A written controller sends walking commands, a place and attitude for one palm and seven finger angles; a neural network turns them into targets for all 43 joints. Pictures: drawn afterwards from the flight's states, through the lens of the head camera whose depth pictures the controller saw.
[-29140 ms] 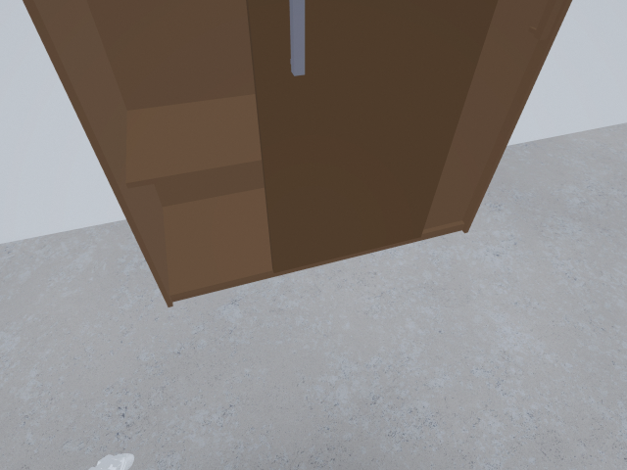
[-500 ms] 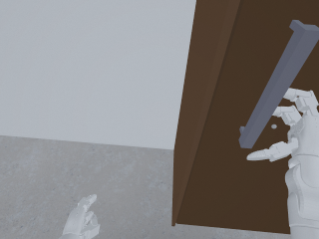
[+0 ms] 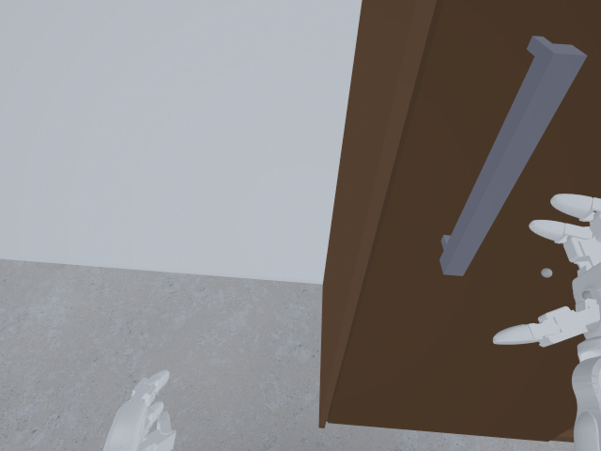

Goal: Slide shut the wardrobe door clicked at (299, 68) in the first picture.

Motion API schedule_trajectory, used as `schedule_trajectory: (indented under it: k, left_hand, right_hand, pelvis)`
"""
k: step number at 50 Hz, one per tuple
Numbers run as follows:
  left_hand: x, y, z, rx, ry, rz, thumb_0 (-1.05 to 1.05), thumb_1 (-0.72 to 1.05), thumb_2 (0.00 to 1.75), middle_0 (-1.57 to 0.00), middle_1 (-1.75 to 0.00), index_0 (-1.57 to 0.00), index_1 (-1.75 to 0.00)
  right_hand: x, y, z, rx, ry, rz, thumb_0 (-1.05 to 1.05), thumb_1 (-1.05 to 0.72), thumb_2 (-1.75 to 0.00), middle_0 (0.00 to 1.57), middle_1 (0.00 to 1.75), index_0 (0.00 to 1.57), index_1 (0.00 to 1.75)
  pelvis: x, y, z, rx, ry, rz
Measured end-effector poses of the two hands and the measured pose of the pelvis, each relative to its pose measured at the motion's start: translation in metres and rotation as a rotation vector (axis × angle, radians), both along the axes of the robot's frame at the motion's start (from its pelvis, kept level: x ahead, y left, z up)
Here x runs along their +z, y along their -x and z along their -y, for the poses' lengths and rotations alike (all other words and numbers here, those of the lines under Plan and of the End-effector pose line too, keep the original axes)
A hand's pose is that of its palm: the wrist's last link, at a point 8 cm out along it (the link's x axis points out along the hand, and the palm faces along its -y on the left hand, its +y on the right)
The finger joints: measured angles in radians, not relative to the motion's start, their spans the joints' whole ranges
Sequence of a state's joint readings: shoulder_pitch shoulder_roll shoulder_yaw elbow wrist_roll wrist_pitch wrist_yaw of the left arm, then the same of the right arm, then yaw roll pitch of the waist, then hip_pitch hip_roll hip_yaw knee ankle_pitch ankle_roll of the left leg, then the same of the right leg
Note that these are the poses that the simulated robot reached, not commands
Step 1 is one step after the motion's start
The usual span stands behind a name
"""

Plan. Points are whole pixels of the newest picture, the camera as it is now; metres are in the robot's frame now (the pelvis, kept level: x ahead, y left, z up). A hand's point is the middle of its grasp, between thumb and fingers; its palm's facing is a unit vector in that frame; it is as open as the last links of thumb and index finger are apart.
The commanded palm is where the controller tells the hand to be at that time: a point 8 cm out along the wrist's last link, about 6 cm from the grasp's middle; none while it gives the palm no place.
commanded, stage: slip the hand off the handle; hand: right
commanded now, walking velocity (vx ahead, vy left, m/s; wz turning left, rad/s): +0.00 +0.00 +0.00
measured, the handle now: (487, 174) +0.36 -0.20 +0.24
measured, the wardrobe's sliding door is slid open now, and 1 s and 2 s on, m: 0.00 0.00 0.00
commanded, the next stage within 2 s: draw the hand back to the body in 0.36 s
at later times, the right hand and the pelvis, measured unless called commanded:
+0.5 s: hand (573, 323) +0.20 -0.24 +0.19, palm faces +0.29 +0.95 -0.14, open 14.7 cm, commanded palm +0.16 -0.28 +0.20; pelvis +0.00 -0.01 +0.00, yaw -2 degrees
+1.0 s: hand (569, 353) +0.18 -0.23 +0.18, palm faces +0.15 +0.98 -0.11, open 14.6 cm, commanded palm +0.14 -0.28 +0.19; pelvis +0.00 +0.01 +0.00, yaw -2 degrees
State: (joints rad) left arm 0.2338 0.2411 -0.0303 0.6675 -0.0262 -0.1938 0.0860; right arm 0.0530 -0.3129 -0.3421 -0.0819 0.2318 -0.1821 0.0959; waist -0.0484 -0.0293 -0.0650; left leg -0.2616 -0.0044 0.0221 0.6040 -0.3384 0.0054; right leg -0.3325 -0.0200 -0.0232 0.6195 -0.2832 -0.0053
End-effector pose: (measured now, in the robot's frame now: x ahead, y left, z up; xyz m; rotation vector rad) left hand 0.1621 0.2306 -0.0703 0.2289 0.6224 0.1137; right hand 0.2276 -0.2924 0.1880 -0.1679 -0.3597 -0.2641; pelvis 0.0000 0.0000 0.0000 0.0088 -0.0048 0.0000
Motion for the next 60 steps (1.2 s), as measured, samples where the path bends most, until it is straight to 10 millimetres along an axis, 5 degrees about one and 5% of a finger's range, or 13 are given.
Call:
schedule_trajectory:
  k: [10, 19, 26, 35, 41, 50, 60]
  left_hand:
    - [0.015, -0.033, 0.033, -0.103, 0.026, 0.099, 0.01, 0.9, 0.9, -0.2, -0.3, -0.2, -0.3]
    - [0.02, -0.042, 0.046, -0.15, 0.034, 0.123, 0.01, 0.9, 0.9, -0.2, -0.3, -0.2, -0.3]
    - [0.014, -0.037, 0.043, -0.148, 0.025, 0.102, 0.01, 0.9, 0.9, -0.2, -0.3, -0.2, -0.3]
    - [0.021, -0.038, 0.033, -0.076, 0.047, 0.147, 0.01, 0.9, 0.9, -0.2, -0.3, -0.2, -0.3]
    - [0.034, -0.046, 0.027, -0.08, 0.061, 0.228, 0.01, 0.9, 0.9, -0.2, -0.3, -0.2, -0.3]
    - [0.041, -0.048, 0.021, -0.099, 0.046, 0.257, 0.01, 0.9, 0.9, -0.2, -0.3, -0.2, -0.3]
    - [0.021, -0.028, 0.018, -0.11, 0.025, 0.12, 0.01, 0.9, 0.9, -0.2, -0.3, -0.2, -0.3]
  right_hand:
    - [0.001, 0.032, -0.001, -0.011, 0.01, -0.008, -0.01, 0.56, -0.2, 0.26, 1.15, 0.25, 1.15]
    - [0.001, 0.053, -0.005, -0.005, 0.013, -0.027, -0.01, 0.56, -0.2, 0.26, 1.15, 0.25, 1.15]
    - [-0.001, 0.059, -0.003, -0.007, 0.011, -0.038, -0.01, 0.56, -0.2, 0.26, 1.15, 0.25, 1.15]
    - [-0.007, 0.049, -0.004, 0.146, -0.047, -0.31, -0.01, 0.56, -0.2, 0.26, 1.15, 0.25, 1.15]
    - [0.004, 0.061, 0.001, 0.118, -0.07, -0.269, -0.01, 0.55, -0.2, 0.26, 1.15, 0.25, 1.15]
    - [-0.007, 0.078, -0.011, 0.103, -0.074, -0.296, -0.01, 0.52, -0.21, 0.26, 1.13, 0.25, 1.13]
    - [0.001, 0.093, 0.001, -0.248, 0.148, -0.16, -0.01, 0.27, -0.34, 0.25, 0.98, 0.24, 0.98]
  pelvis:
    - [0.0, 0.0, 0.004, -0.018, -0.004, 0.018]
    - [0.0, -0.002, 0.006, -0.027, -0.007, 0.025]
    - [-0.001, -0.002, 0.005, -0.035, -0.01, 0.026]
    - [0.003, -0.008, 0.004, -0.032, -0.006, 0.046]
    - [0.003, -0.009, 0.001, -0.027, -0.005, 0.053]
    - [0.002, -0.004, -0.006, -0.04, -0.006, 0.069]
    - [0.006, 0.002, -0.008, -0.031, -0.012, 0.071]
